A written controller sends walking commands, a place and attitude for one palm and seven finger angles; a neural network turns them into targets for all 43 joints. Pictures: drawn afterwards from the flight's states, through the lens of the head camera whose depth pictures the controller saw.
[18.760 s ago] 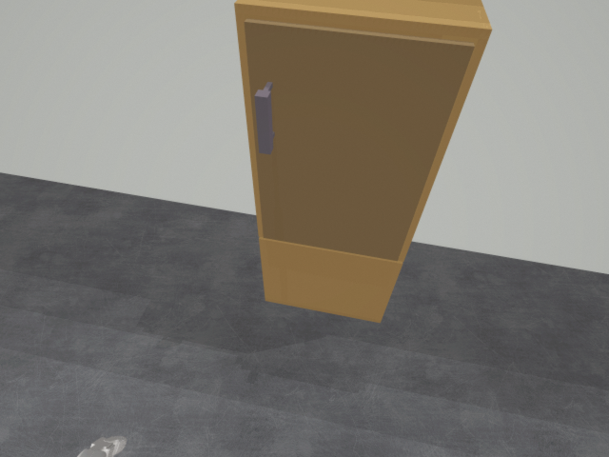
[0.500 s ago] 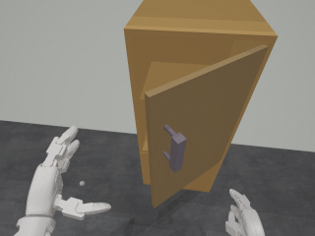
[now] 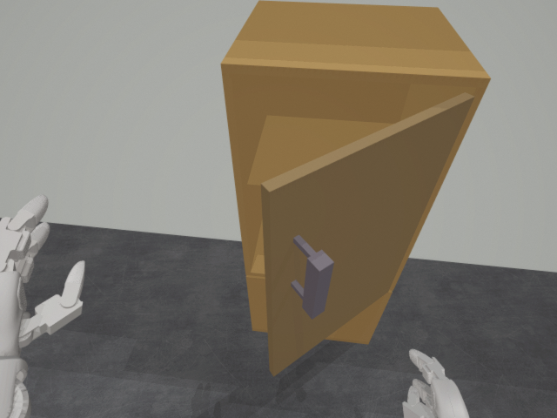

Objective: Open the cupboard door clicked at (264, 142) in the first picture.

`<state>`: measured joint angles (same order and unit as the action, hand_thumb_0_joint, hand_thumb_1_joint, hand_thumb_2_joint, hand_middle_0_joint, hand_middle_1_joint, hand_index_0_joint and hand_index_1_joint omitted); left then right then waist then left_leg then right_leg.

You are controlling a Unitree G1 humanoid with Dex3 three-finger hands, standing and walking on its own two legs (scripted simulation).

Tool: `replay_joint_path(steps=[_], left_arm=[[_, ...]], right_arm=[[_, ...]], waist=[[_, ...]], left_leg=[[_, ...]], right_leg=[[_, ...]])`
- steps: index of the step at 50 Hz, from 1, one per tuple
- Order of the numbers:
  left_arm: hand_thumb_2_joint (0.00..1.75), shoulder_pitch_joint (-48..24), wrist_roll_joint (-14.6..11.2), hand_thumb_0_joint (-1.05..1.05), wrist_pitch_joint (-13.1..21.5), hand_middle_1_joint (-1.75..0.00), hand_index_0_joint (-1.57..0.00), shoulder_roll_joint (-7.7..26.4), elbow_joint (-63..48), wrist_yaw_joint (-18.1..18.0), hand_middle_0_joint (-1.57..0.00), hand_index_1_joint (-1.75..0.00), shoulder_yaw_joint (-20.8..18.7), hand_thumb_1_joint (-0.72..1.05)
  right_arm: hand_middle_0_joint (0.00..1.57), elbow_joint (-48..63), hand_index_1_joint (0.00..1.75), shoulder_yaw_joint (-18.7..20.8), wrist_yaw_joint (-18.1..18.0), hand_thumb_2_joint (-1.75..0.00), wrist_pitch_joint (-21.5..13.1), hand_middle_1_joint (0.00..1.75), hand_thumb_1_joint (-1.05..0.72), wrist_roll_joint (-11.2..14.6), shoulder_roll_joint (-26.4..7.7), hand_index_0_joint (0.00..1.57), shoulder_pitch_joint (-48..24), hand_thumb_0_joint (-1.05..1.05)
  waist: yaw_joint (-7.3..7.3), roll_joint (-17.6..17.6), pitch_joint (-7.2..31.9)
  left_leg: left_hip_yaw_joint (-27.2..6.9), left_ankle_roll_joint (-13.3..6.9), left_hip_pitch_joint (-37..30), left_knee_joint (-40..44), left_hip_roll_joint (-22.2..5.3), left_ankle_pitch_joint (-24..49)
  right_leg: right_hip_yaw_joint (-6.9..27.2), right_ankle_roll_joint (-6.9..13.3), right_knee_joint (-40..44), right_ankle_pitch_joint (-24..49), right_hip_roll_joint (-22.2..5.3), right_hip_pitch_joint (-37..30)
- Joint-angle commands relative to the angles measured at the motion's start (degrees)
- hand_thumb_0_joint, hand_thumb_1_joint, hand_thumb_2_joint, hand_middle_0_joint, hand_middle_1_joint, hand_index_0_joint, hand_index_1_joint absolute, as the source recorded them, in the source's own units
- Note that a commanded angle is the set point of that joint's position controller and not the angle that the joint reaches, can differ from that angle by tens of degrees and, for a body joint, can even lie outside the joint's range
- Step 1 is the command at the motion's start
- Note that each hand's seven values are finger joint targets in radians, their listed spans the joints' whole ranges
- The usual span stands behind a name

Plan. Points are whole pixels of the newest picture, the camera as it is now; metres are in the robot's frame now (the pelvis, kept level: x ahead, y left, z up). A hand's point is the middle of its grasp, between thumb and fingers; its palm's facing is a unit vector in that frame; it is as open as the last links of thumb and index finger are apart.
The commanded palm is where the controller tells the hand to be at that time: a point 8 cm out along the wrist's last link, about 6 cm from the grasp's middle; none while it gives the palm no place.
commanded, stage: draw the hand back to the body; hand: left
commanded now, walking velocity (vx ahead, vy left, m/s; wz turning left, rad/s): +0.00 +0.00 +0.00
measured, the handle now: (307, 276) +0.31 +0.00 +0.06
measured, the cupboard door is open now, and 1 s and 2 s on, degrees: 42 42 42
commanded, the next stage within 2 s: step back with the hand held close in 0.38 s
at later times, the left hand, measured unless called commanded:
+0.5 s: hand (86, 299) +0.18 +0.24 +0.16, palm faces +0.46 -0.80 -0.39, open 7.4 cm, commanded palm +0.14 +0.27 +0.17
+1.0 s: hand (47, 336) +0.14 +0.25 +0.16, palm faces +0.36 -0.78 -0.51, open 7.4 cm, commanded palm +0.08 +0.29 +0.17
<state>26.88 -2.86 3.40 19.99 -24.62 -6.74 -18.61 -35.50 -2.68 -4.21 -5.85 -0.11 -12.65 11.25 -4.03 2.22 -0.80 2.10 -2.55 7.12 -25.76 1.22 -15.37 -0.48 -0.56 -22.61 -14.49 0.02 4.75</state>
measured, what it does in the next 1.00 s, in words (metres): shifts its weight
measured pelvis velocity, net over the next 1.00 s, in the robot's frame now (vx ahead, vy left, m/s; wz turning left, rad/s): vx -0.06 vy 0.00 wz -0.03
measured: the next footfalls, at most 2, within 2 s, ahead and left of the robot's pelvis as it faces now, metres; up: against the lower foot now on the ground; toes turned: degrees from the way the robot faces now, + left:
left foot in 1.46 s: -0.06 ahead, +0.11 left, +0.00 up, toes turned +4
right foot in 1.86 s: -0.35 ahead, -0.08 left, +0.00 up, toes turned -5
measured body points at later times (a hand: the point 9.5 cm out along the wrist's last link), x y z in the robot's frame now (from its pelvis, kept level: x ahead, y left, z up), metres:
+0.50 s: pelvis +0.00 -0.03 +0.00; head -0.02 -0.05 +0.45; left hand +0.15 +0.28 +0.18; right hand +0.19 -0.24 -0.08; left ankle -0.01 +0.08 -0.74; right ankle -0.02 -0.13 -0.74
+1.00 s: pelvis -0.06 +0.00 +0.00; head -0.05 +0.00 +0.44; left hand +0.12 +0.29 +0.18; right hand +0.11 -0.26 -0.08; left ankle -0.01 +0.08 -0.74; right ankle -0.02 -0.13 -0.74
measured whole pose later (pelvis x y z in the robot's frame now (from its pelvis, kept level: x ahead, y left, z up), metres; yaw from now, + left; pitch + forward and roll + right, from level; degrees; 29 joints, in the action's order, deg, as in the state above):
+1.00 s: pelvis -0.06 +0.00 +0.00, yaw -2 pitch -1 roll -1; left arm 32.5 -2.2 9.3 24.9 -28.9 -7.7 -23.8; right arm -31.9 0.7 -5.1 -0.9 1.0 -13.5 10.3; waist 0.0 0.6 -1.9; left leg 3.6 -2.7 17.5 -28.4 0.1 -10.7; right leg 0.8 -0.5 -26.1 -9.6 0.9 16.1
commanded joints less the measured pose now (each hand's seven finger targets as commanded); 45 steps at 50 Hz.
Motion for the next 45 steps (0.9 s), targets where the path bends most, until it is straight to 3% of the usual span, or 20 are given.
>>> replay_joint_path(steps=[1,4,10,14,18,21,24,25,26,27,28,30,32,36,37,40,42,45], left_arm=[[0.9,-5.67,-0.44,0.0,4.13,-0.3,-0.2,9.43,-11.35,-1.2,-0.2,-0.3,-7.03,0.9],[0.9,-5.28,-0.42,0.0,3.89,-0.3,-0.2,7.56,-10.49,-0.76,-0.2,-0.3,-4.64,0.9],[0.9,-4.96,-0.63,0.0,4.01,-0.3,-0.2,9.62,-10.13,-0.78,-0.2,-0.3,-6.69,0.9],[0.9,-5.56,-0.47,0.0,4.55,-0.3,-0.2,10.64,-11.91,-0.94,-0.2,-0.3,-7.46,0.9],[0.9,-6.18,-0.53,0.0,4.57,-0.3,-0.2,10.18,-11.49,-0.89,-0.2,-0.3,-6.83,0.9],[0.9,-4.98,-0.77,0.0,4.54,-0.3,-0.2,9.49,-9.79,-0.76,-0.2,-0.3,-6.53,0.9],[0.9,-4.9,-0.74,0.0,4.67,-0.3,-0.2,9.53,-9.47,-0.6,-0.2,-0.3,-6.59,0.9],[0.9,-8.26,-0.7,0.0,4.91,-0.3,-0.2,10.53,-10.8,-0.73,-0.2,-0.3,-6.91,0.9],[0.9,-12.32,-0.74,0.0,7.2,-0.3,-0.2,17.71,-11.96,-0.96,-0.2,-0.3,-14.13,0.9],[0.9,-11.57,-0.47,0.0,8.11,-0.3,-0.2,17.08,-8.71,-0.64,-0.2,-0.3,-13.68,0.9],[0.9,-5.32,-0.31,0.0,7.58,-0.3,-0.2,12.98,-5.51,-0.19,-0.2,-0.3,-10.52,0.9],[0.9,-1.35,-0.17,0.0,7.2,-0.3,-0.2,10.43,-4.95,0.42,-0.2,-0.3,-8.07,0.9],[0.9,0.62,-0.07,0.0,7.54,-0.3,-0.2,10.42,-6.62,0.32,-0.2,-0.3,-7.77,0.9],[0.9,3.02,0.01,0.0,7.48,-0.3,-0.2,12.86,-11.81,-0.43,-0.2,-0.3,-9.8,0.9],[0.9,3.42,0.03,0.0,7.77,-0.3,-0.2,15.07,-12.73,-0.97,-0.2,-0.3,-11.89,0.9],[0.9,4.74,-0.09,0.0,7.96,-0.3,-0.2,15.5,-14.93,-1.6,-0.2,-0.3,-12.92,0.9],[0.9,5.06,-0.1,0.0,8.43,-0.3,-0.2,16.61,-15.64,-2.13,-0.2,-0.3,-14.16,0.9],[0.9,5.84,0.05,0.0,8.82,-0.3,-0.2,14.8,-15.44,-2.45,-0.2,-0.3,-12.99,0.9]], right_arm=[[0.2,8.76,0.3,3.08,-0.68,-0.9,-2.83,0.3,-0.9,0.0,-6.38,0.2,-7.36,0.0],[0.2,8.58,0.3,3.36,-0.32,-0.9,-2.88,0.3,-0.9,0.04,-6.94,0.2,-7.57,0.0],[0.2,8.54,0.3,3.76,-0.54,-0.9,-2.31,0.3,-0.9,-0.08,-6.76,0.2,-7.88,0.0],[0.2,8.19,0.3,3.55,-0.65,-0.9,-2.63,0.3,-0.9,-0.07,-6.27,0.2,-8.28,0.0],[0.2,8.03,0.3,3.55,-0.75,-0.9,-2.95,0.3,-0.9,-0.01,-6.17,0.2,-8.55,0.0],[0.2,7.82,0.3,3.76,-0.73,-0.9,-3.01,0.3,-0.9,0.03,-6.09,0.2,-8.45,0.0],[0.2,7.63,0.3,3.79,-0.68,-0.9,-2.95,0.3,-0.9,0.04,-6.08,0.2,-8.59,0.0],[0.2,7.5,0.3,3.72,-0.7,-0.9,-3.02,0.3,-0.9,0.07,-6.15,0.2,-8.81,0.0],[0.2,9.83,0.3,3.64,-0.65,-0.9,-2.16,0.3,-0.9,1.06,-7.32,0.2,-7.36,0.0],[0.2,8.82,0.3,3.66,-0.86,-0.9,-1.47,0.3,-0.9,0.81,-6.64,0.2,-7.33,0.0],[0.2,8.64,0.3,3.96,-0.76,-0.9,-0.88,0.3,-0.9,0.52,-6.54,0.2,-7.83,0.0],[0.2,9.51,0.3,4.4,-0.42,-0.9,0.16,0.3,-0.9,0.46,-7.03,0.2,-7.79,0.0],[0.2,9.85,0.3,4.85,-0.52,-0.9,0.8,0.3,-0.9,0.55,-7.41,0.2,-7.93,0.0],[0.2,11.82,0.3,5.34,-0.61,-0.9,2.03,0.3,-0.9,0.85,-7.21,0.2,-7.55,0.0],[0.2,11.6,0.3,5.44,-0.96,-0.9,2.26,0.3,-0.9,0.77,-7.17,0.2,-8.0,0.0],[0.2,12.79,0.3,5.58,-1.13,-0.9,2.68,0.3,-0.9,1.01,-6.6,0.2,-7.67,0.0],[0.2,12.65,0.3,5.82,-1.46,-0.9,2.74,0.3,-0.9,0.97,-6.66,0.2,-7.83,0.0],[0.2,13.09,0.3,5.76,-1.44,-0.9,2.49,0.3,-0.9,0.98,-6.91,0.2,-7.06,0.0]], waist=[[0.04,3.55,3.85],[0.37,2.38,3.05],[-0.07,-0.86,4.58],[-0.2,3.48,5.2],[0.06,3.27,3.54],[0.12,-0.43,3.35],[-0.01,1.74,3.56],[0.22,1.62,3.62],[2.65,-0.81,-0.49],[2.78,-0.46,-1.39],[2.9,-3.03,-0.36],[3.02,-4.28,2.39],[2.96,-0.89,6.01],[2.98,-2.81,11.19],[2.72,-1.01,12.28],[2.81,-2.27,12.2],[2.81,0.09,11.36],[3.01,1.35,9.11]], left_leg=[[-3.45,2.76,-1.74,5.33,-3.37,16.35],[-3.5,2.47,-2.05,5.56,-3.52,16.79],[-2.32,1.55,-2.46,5.08,-2.72,15.12],[-1.96,1.61,-3.16,4.57,-2.32,16.19],[-1.88,1.55,-3.3,4.8,-2.4,14.69],[-1.44,1.11,-3.72,4.48,-2.37,14.82],[-1.29,1.16,-4.09,4.58,-2.3,15.29],[-1.32,1.1,-4.11,4.58,-2.18,14.73],[-2.7,0.08,-0.9,2.63,-3.16,10.6],[-3.39,0.12,-0.05,1.73,-2.86,8.92],[-3.41,0.2,-0.8,1.05,-3.02,10.24],[-2.39,0.37,-1.39,0.22,-3.28,12.62],[-2.1,0.49,-1.96,0.41,-3.88,17.22],[-1.85,0.73,-1.68,-0.28,-4.94,22.02],[-2.11,0.69,-1.15,-0.05,-4.97,22.66],[-2.66,0.83,1.28,-0.21,-5.21,21.79],[-3.22,0.76,2.92,0.14,-5.23,20.05],[-4.47,0.41,6.8,1.82,-6.09,15.36]], right_leg=[[-0.88,2.21,2.55,10.68,0.47,0.08],[-0.86,1.96,2.93,10.89,0.47,0.39],[-0.35,1.89,3.87,12.23,0.29,-0.87],[0.2,2.09,4.01,13.65,0.0,-1.32],[0.18,1.92,4.79,12.26,0.04,-0.18],[0.29,1.63,5.14,12.87,0.18,0.22],[0.4,1.63,5.0,13.43,-0.06,0.03],[0.58,1.6,5.27,13.07,-0.06,0.23],[6.44,1.48,8.27,15.42,-2.56,7.0],[6.8,1.83,8.79,16.02,-3.88,7.69],[6.84,1.87,8.31,17.81,-4.34,7.78],[6.02,1.25,6.99,20.75,-4.77,7.62],[4.98,1.08,4.57,25.54,-5.07,5.54],[4.53,0.58,1.22,28.86,-4.69,3.94],[4.41,0.81,0.34,29.51,-5.03,2.98],[4.85,0.85,-1.06,27.77,-4.61,3.41],[5.17,1.02,-1.34,25.43,-4.76,4.17],[5.19,0.73,-1.93,18.18,-3.32,5.09]])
